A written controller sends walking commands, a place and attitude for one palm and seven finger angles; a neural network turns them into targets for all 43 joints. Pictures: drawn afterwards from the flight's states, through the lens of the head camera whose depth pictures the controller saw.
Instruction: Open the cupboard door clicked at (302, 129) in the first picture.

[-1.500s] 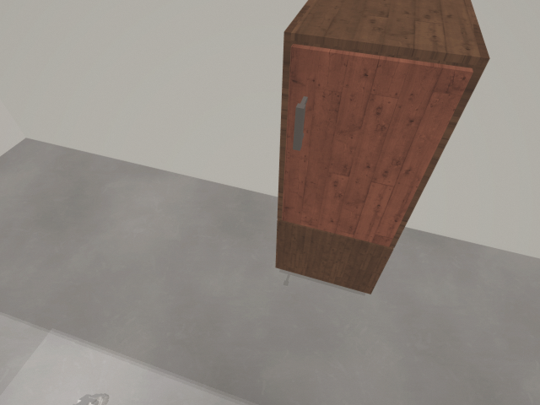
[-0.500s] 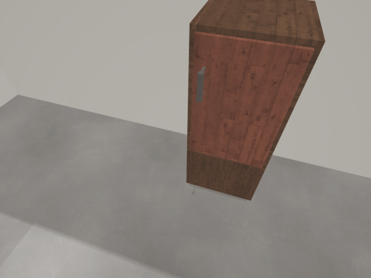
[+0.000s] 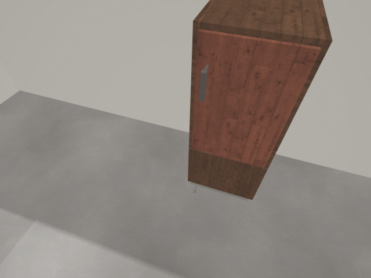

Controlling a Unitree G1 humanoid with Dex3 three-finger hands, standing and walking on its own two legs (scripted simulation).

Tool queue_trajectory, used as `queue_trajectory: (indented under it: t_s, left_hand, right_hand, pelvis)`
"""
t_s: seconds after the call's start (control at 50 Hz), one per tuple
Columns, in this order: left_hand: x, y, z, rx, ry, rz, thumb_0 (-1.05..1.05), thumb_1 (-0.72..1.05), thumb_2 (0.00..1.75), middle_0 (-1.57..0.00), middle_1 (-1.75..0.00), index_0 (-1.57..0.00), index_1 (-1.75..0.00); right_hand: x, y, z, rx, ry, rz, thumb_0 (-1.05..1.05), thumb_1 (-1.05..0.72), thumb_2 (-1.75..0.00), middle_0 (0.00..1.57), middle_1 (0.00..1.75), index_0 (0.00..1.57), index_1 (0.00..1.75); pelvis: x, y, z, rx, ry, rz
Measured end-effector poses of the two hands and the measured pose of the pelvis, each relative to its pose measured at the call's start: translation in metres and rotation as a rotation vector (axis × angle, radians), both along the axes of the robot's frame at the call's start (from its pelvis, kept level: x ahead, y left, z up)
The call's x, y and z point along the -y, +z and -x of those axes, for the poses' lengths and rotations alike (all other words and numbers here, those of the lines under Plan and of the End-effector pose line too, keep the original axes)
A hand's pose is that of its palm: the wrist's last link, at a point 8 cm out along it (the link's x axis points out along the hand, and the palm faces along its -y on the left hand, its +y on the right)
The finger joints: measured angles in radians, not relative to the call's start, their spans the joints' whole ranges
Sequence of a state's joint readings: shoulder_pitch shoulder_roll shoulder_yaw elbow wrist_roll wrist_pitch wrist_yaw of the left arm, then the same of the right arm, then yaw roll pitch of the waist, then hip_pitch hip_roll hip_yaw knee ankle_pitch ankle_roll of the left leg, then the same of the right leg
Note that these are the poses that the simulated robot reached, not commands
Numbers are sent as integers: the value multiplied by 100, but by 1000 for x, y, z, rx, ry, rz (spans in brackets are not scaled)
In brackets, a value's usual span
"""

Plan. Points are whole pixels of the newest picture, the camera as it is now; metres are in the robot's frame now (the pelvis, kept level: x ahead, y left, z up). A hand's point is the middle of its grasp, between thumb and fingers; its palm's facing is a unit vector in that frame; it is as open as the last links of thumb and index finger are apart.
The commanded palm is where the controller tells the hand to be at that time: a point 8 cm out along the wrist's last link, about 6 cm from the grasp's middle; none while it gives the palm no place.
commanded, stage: look at it before walking up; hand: left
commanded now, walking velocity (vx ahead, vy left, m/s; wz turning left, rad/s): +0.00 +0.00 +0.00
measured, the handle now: (204, 83) +0.75 -0.02 +0.01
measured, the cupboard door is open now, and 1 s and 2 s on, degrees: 0 0 0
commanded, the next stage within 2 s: turn to face it in 0.04 s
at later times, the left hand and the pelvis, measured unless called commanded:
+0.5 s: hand out of the picture +0.07 +0.20 -0.18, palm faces -0.11 -0.96 -0.27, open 7.4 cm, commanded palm none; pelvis +0.00 +0.00 -0.01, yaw -6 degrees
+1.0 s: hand out of the picture +0.09 +0.19 -0.18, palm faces -0.23 -0.95 -0.22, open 7.4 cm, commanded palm none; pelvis -0.01 +0.01 -0.01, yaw -14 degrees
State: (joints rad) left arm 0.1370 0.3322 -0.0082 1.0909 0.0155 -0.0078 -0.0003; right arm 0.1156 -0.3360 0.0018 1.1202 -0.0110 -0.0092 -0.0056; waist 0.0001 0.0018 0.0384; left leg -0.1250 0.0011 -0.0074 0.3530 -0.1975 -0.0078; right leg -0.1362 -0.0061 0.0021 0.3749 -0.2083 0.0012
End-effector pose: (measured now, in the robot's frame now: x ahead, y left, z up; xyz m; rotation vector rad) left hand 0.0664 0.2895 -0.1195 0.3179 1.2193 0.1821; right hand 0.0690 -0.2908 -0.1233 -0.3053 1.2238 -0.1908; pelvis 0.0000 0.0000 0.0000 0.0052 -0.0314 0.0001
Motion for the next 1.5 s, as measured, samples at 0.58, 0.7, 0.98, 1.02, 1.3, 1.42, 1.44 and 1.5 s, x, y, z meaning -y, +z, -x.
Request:
queue_trajectory:
  t_s: [0.58,0.7,0.98,1.02,1.3,1.42,1.44,1.5]
  left_hand:
    - [52,-29,-4,-53,-86,99,1,90,89,-21,-30,-20,-30]
    - [59,-36,-6,-45,-105,131,1,90,89,-21,-30,-20,-30]
    - [51,-27,-31,-44,-191,119,1,91,89,-20,-30,-20,-30]
    - [56,-29,-34,-32,-207,113,1,91,89,-20,-30,-20,-30]
    - [59,-46,9,-229,-136,182,1,90,89,-21,-30,-20,-30]
    - [47,-57,-20,-305,-151,190,1,91,89,-20,-30,-20,-30]
    - [47,-54,-32,-294,-160,189,1,91,89,-20,-30,-20,-30]
    - [52,-45,-72,-233,-184,189,1,91,89,-20,-30,-20,-30]
  right_hand:
    - [-37,-31,57,-29,-174,-95,0,-91,-90,21,30,21,30]
    - [-48,-34,92,-83,-236,-93,0,-91,-90,21,30,21,30]
    - [-75,-27,140,-108,-354,-111,0,-91,-90,21,30,21,30]
    - [-73,-35,144,-105,-371,-129,0,-91,-90,21,30,21,30]
    - [-69,-18,65,-12,-357,-109,1,-91,-90,20,30,20,30]
    - [-89,-17,40,1,-382,-83,0,-91,-90,20,30,20,30]
    - [-94,-15,41,-15,-394,-86,0,-92,-90,20,30,20,30]
    - [-108,-11,49,-77,-421,-111,0,-92,-90,20,30,20,30]
  pelvis:
    - [1,-16,9,-20,-118,-8]
    - [-8,-19,15,-30,-130,4]
    - [-16,-11,15,-33,-246,17]
    - [-10,-17,13,-30,-257,9]
    - [-14,-13,-42,-30,-277,35]
    - [-24,-17,-78,-27,-305,25]
    - [-24,-14,-83,-27,-307,23]
    - [-22,-6,-98,-30,-310,18]
